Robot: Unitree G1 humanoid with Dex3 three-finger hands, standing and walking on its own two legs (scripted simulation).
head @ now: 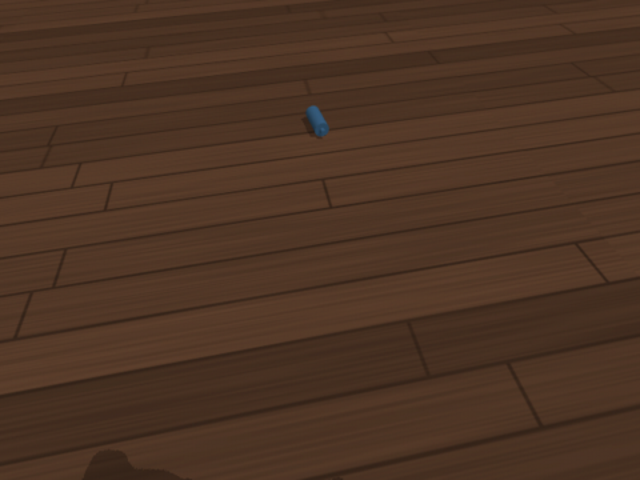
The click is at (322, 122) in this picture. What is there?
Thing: lying bottle
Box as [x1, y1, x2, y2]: [306, 106, 328, 136]
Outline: 310,106 306,110 306,115 315,133 320,136 324,135 328,131 328,126 316,106
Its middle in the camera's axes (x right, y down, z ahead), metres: -0.02 -0.69 +2.21
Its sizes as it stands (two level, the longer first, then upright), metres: 0.227 0.083 0.083
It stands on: the floor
